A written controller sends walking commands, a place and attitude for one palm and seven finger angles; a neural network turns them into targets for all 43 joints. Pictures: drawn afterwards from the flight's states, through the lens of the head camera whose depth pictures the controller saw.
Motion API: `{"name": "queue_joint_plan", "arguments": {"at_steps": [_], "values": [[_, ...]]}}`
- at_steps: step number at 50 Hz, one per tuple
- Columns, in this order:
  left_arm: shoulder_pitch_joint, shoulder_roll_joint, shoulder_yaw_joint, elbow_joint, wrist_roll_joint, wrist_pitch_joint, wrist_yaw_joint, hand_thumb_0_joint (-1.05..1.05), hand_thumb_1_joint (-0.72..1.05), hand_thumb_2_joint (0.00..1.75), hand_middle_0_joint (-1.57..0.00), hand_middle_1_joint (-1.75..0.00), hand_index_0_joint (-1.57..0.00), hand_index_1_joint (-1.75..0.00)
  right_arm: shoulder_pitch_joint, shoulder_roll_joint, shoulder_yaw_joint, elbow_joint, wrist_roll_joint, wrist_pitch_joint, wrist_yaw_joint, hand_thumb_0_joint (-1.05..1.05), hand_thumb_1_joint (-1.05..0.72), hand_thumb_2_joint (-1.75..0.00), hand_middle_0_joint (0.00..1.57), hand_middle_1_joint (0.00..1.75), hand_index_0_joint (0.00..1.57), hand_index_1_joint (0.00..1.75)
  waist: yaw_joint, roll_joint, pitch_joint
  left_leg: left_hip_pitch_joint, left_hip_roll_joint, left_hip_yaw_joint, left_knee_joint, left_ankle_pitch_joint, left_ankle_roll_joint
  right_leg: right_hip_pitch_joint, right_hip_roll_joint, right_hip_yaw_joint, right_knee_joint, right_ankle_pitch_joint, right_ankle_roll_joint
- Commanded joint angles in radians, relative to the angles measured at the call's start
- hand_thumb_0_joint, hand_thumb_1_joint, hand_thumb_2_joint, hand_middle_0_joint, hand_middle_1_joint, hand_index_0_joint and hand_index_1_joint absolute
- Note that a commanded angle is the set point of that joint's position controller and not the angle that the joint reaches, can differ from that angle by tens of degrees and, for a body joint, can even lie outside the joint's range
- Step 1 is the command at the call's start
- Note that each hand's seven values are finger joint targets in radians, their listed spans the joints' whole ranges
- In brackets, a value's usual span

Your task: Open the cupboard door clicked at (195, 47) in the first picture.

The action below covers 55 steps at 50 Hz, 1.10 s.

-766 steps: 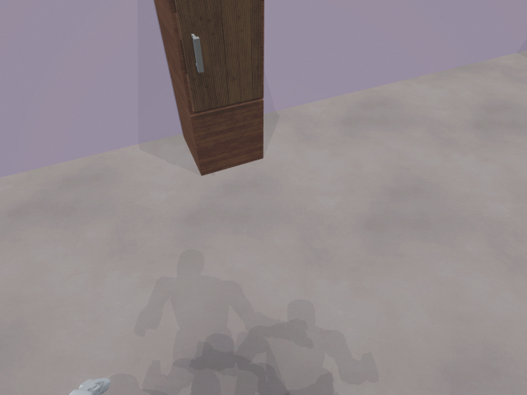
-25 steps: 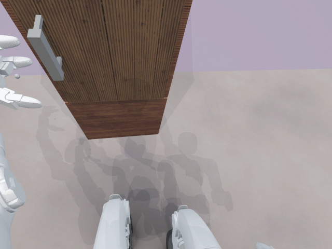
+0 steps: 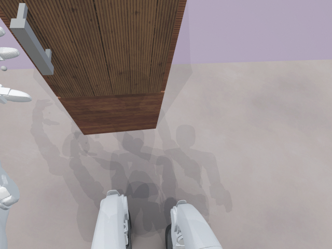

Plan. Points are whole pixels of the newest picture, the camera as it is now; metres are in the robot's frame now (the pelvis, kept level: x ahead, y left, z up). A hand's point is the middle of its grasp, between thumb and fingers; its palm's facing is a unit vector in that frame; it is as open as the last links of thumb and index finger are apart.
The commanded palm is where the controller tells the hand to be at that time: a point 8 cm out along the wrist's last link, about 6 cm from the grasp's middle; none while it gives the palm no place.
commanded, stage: slide the fingers in behind the handle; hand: left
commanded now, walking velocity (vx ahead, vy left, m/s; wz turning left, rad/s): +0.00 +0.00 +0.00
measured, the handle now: (36, 42) +0.54 +0.27 +0.07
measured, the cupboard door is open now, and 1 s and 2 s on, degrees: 0 0 0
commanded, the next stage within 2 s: close the thumb around the handle in 1.42 s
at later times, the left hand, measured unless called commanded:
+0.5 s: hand (21, 70) +0.47 +0.29 +0.07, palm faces +0.13 -0.99 -0.02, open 14.0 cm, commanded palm +0.46 +0.32 +0.07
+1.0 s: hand (39, 67) +0.48 +0.25 +0.08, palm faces +0.16 -0.99 -0.01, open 14.1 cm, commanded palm +0.45 +0.28 +0.07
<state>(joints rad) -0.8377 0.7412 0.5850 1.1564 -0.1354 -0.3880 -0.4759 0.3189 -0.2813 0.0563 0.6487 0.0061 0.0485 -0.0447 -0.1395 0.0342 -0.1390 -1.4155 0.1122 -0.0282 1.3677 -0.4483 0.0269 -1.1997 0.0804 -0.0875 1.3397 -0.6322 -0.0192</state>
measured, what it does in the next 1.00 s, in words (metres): stands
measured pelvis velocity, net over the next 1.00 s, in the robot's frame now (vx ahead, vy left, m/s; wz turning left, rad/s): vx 0.01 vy -0.01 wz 0.03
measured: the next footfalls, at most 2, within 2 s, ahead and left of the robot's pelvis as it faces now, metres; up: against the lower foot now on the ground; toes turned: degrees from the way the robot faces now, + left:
none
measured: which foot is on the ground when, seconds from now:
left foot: down 0.00-1.00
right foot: down 0.00-1.00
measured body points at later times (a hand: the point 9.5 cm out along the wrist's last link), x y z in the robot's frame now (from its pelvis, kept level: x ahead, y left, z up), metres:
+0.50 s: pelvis +0.00 +0.00 +0.01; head +0.15 +0.04 +0.43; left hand +0.46 +0.34 +0.07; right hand +0.05 -0.27 -0.10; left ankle +0.08 +0.11 -0.59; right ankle +0.00 -0.12 -0.59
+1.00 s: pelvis +0.01 -0.01 +0.02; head +0.14 +0.02 +0.45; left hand +0.46 +0.31 +0.08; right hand +0.05 -0.27 -0.10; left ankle +0.08 +0.11 -0.59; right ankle +0.00 -0.12 -0.59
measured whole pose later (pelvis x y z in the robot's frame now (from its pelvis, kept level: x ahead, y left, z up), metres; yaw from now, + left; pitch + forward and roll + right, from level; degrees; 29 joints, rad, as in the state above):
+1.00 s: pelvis +0.01 -0.01 +0.02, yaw +2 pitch +25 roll -5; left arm -0.77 0.53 0.45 1.09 -0.14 -0.44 -0.27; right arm 0.34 -0.26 0.03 0.65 -0.01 0.06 -0.02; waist -0.13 0.04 -0.16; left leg -1.30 0.10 -0.01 1.30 -0.44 0.02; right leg -1.10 0.07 -0.07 1.29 -0.63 -0.03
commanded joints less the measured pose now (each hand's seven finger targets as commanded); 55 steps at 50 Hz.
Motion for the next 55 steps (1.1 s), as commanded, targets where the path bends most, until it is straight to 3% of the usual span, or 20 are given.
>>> {"name": "queue_joint_plan", "arguments": {"at_steps": [1,2,6,9,10,11,14,18,21,25,27,29,31,37,38,41,47,49,55], "values": [[-0.350,0.267,-0.006,-0.213,-0.030,-0.048,0.011,0.00,-0.50,0.30,-0.30,-1.20,-0.30,-1.20,0.154,-0.208,-0.084,-0.046,0.002,-0.014,-0.010,0.00,-0.90,-0.90,0.20,0.30,0.20,0.30,0.001,0.208,-0.524,0.729,-0.022,-0.095,-0.135,0.242,0.012,-0.055,0.004,0.035,-0.214,0.240,-0.010],[-0.339,0.295,0.017,-0.205,-0.028,-0.041,0.018,0.00,-0.50,0.30,-0.30,-1.20,-0.30,-1.20,0.157,-0.210,-0.083,-0.049,0.001,-0.013,-0.011,0.00,-0.90,-0.90,0.20,0.30,0.20,0.30,0.013,0.203,-0.516,0.713,-0.023,-0.092,-0.141,0.231,0.011,-0.035,0.003,0.037,-0.217,0.233,-0.011],[-0.344,0.275,0.013,-0.284,-0.018,-0.054,0.055,0.00,-0.50,0.30,-0.30,-1.20,-0.30,-1.20,0.157,-0.201,-0.088,-0.054,-0.004,-0.014,-0.006,0.00,-0.90,-0.90,0.20,0.30,0.20,0.30,0.026,0.241,-0.560,0.785,-0.023,-0.096,-0.155,0.287,0.005,-0.026,0.002,0.031,-0.216,0.264,-0.015],[-0.320,0.253,0.019,-0.316,-0.019,-0.080,0.086,0.00,-0.50,0.30,-0.30,-1.20,-0.30,-1.20,0.155,-0.197,-0.090,-0.055,-0.008,-0.016,-0.001,0.00,-0.90,-0.90,0.20,0.30,0.20,0.30,0.028,0.227,-0.561,0.809,-0.023,-0.101,-0.164,0.302,0.004,-0.020,0.005,0.032,-0.219,0.275,-0.018],[-0.329,0.224,-0.004,-0.316,-0.017,-0.084,0.093,0.00,-0.50,0.30,-0.30,-1.20,-0.30,-1.20,0.150,-0.192,-0.090,-0.053,-0.008,-0.016,0.002,0.00,-0.90,-0.90,0.20,0.30,0.20,0.30,0.017,0.219,-0.548,0.806,-0.023,-0.099,-0.168,0.297,0.004,-0.021,0.003,0.028,-0.224,0.273,-0.014],[-0.295,0.219,0.006,-0.302,-0.020,-0.083,0.097,0.00,-0.50,0.30,-0.30,-1.20,-0.30,-1.20,0.151,-0.190,-0.092,-0.054,-0.008,-0.015,0.004,0.00,-0.90,-0.90,0.20,0.30,0.20,0.30,0.024,0.199,-0.547,0.793,-0.026,-0.093,-0.167,0.294,0.005,-0.001,0.004,0.030,-0.228,0.276,-0.013],[-0.287,0.205,-0.007,-0.198,-0.019,-0.068,0.098,0.00,-0.50,0.30,-0.30,-1.20,-0.30,-1.20,0.147,-0.189,-0.083,-0.056,-0.003,-0.015,0.002,0.00,-0.90,-0.90,0.20,0.30,0.20,0.30,0.003,0.122,-0.439,0.663,-0.033,-0.070,-0.158,0.220,0.016,0.028,0.005,0.045,-0.242,0.251,-0.007],[-0.324,0.178,-0.057,-0.186,-0.012,-0.064,0.091,0.00,-0.50,0.30,-0.30,-1.20,-0.30,-1.20,0.141,-0.191,-0.081,-0.062,-0.001,-0.015,-0.002,0.00,-0.90,-0.90,0.20,0.30,0.20,0.30,-0.012,0.135,-0.419,0.644,-0.034,-0.064,-0.161,0.175,0.015,0.014,0.002,0.050,-0.249,0.222,-0.005],[-0.342,0.161,-0.060,-0.271,-0.020,-0.107,0.095,0.00,-0.50,0.30,-0.30,-1.20,-0.30,-1.20,0.145,-0.188,-0.089,-0.055,-0.008,-0.019,-0.001,0.00,-0.90,-0.90,0.20,0.30,0.20,0.30,0.008,0.207,-0.516,0.762,-0.031,-0.082,-0.165,0.250,0.004,-0.003,0.002,0.040,-0.230,0.258,-0.015],[-0.342,0.119,-0.078,-0.296,-0.028,-0.118,0.105,0.00,-0.50,0.30,-0.30,-1.20,-0.30,-1.20,0.144,-0.186,-0.094,-0.047,-0.011,-0.016,0.003,0.00,-0.90,-0.90,0.20,0.30,0.20,0.30,0.007,0.220,-0.537,0.811,-0.029,-0.100,-0.175,0.256,0.000,-0.029,-0.002,0.031,-0.227,0.254,-0.015],[-0.329,0.121,-0.072,-0.263,-0.028,-0.098,0.115,0.00,-0.50,0.30,-0.30,-1.20,-0.30,-1.20,0.145,-0.188,-0.094,-0.046,-0.009,-0.013,0.002,0.00,-0.90,-0.90,0.20,0.30,0.20,0.30,0.002,0.172,-0.507,0.763,-0.033,-0.092,-0.179,0.220,0.005,-0.004,-0.003,0.036,-0.240,0.242,-0.010],[-0.336,0.131,-0.064,-0.278,-0.022,-0.092,0.130,0.00,-0.50,0.30,-0.30,-1.20,-0.30,-1.20,0.152,-0.188,-0.093,-0.047,-0.009,-0.013,0.001,0.00,-0.90,-0.90,0.20,0.30,0.20,0.30,0.010,0.181,-0.516,0.762,-0.035,-0.091,-0.182,0.224,0.006,0.007,-0.004,0.039,-0.238,0.244,-0.013],[-0.347,0.092,-0.094,-0.295,-0.012,-0.090,0.149,0.00,-0.50,0.30,-0.30,-1.20,-0.30,-1.20,0.147,-0.180,-0.094,-0.049,-0.010,-0.013,0.004,0.00,-0.90,-0.90,0.20,0.30,0.20,0.30,0.009,0.204,-0.519,0.792,-0.034,-0.094,-0.192,0.221,0.001,-0.010,-0.006,0.034,-0.241,0.239,-0.012],[-0.309,0.092,-0.080,-0.280,-0.002,-0.113,0.190,0.00,-0.50,0.30,-0.30,-1.20,-0.30,-1.20,0.149,-0.173,-0.093,-0.046,-0.017,-0.011,0.008,0.00,-0.90,-0.90,0.20,0.30,0.20,0.30,0.011,0.148,-0.501,0.739,-0.039,-0.074,-0.184,0.239,0.005,0.051,-0.003,0.043,-0.249,0.267,-0.009],[-0.302,0.049,-0.111,-0.263,-0.005,-0.108,0.189,0.00,-0.50,0.30,-0.30,-1.20,-0.30,-1.20,0.146,-0.170,-0.093,-0.049,-0.014,-0.010,0.010,0.00,-0.90,-0.90,0.20,0.30,0.20,0.30,-0.003,0.130,-0.474,0.726,-0.041,-0.069,-0.187,0.218,0.008,0.048,-0.002,0.044,-0.260,0.257,-0.006],[-0.277,0.078,-0.082,-0.240,-0.008,-0.109,0.188,0.00,-0.50,0.30,-0.30,-1.20,-0.30,-1.20,0.146,-0.173,-0.092,-0.054,-0.014,-0.007,0.012,0.00,-0.90,-0.90,0.20,0.30,0.20,0.30,0.013,0.115,-0.468,0.686,-0.044,-0.059,-0.184,0.206,0.009,0.080,-0.003,0.051,-0.261,0.258,-0.006],[-0.291,0.016,-0.135,-0.261,-0.009,-0.120,0.191,0.00,-0.50,0.30,-0.30,-1.20,-0.30,-1.20,0.144,-0.163,-0.095,-0.053,-0.012,-0.005,0.016,0.00,-0.90,-0.90,0.20,0.30,0.20,0.30,0.000,0.109,-0.457,0.685,-0.047,-0.050,-0.179,0.213,0.012,0.085,-0.003,0.059,-0.266,0.279,-0.003],[-0.300,-0.026,-0.161,-0.293,-0.012,-0.131,0.194,0.00,-0.50,0.30,-0.30,-1.20,-0.30,-1.20,0.148,-0.159,-0.099,-0.054,-0.015,-0.007,0.019,0.00,-0.90,-0.90,0.20,0.30,0.20,0.30,-0.002,0.133,-0.483,0.726,-0.049,-0.056,-0.181,0.236,0.011,0.071,-0.003,0.055,-0.261,0.291,-0.007],[-0.303,-0.020,-0.163,-0.289,-0.008,-0.132,0.198,0.00,-0.50,0.30,-0.30,-1.20,-0.30,-1.20,0.151,-0.162,-0.102,-0.037,-0.014,-0.002,0.019,0.00,-0.90,-0.90,0.20,0.30,0.20,0.30,-0.004,0.138,-0.502,0.738,-0.050,-0.054,-0.176,0.268,0.010,0.082,-0.006,0.057,-0.262,0.323,-0.006]]}}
